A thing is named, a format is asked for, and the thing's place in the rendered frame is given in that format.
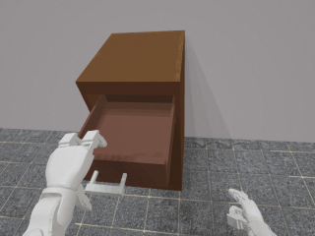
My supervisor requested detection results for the cabinet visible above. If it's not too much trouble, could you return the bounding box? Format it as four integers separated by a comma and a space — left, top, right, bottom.
75, 29, 185, 192

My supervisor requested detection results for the right robot forearm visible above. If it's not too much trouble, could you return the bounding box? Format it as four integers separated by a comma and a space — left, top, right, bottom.
247, 220, 277, 236

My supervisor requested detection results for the left robot hand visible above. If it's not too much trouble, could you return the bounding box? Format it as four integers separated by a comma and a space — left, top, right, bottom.
45, 130, 107, 211

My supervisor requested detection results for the drawer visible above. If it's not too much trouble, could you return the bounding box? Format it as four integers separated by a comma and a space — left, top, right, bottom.
52, 94, 175, 188

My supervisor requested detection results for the left robot forearm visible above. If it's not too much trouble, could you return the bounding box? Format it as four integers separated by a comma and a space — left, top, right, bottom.
23, 186, 78, 236

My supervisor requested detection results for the right robot hand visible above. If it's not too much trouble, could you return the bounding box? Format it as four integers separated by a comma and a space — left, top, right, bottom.
226, 188, 264, 233

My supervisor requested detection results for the handle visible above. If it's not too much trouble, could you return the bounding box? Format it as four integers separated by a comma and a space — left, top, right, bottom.
85, 170, 127, 198

